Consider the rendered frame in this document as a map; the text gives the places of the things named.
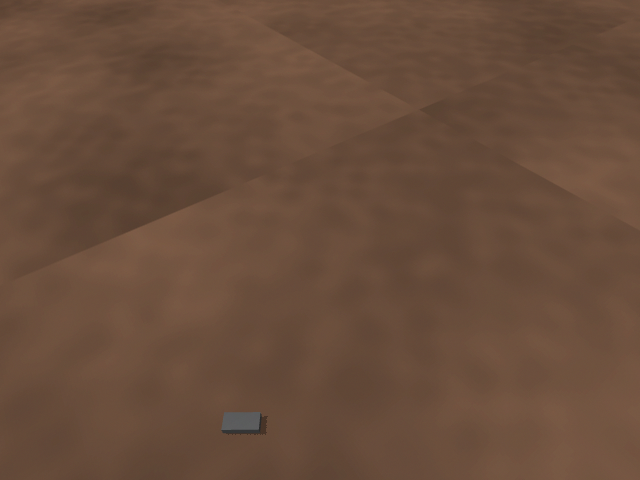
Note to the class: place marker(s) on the small box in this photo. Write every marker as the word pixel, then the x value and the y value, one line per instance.
pixel 241 422

